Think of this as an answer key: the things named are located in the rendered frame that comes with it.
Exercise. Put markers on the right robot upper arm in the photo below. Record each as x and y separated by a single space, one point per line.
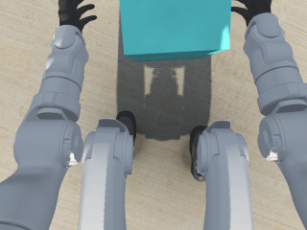
282 139

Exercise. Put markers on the left robot forearm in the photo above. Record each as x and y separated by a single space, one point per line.
58 97

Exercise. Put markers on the robot right shin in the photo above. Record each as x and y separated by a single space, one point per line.
243 146

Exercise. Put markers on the robot right hand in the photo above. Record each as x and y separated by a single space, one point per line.
254 7

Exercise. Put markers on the robot left hand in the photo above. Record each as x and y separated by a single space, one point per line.
70 14

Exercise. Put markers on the carton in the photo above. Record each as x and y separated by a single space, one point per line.
174 29

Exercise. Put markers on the left robot upper arm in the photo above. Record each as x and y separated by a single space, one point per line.
44 150

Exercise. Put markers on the right robot foot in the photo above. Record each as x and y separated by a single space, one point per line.
193 148

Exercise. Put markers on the right robot forearm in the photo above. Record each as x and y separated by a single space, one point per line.
272 64

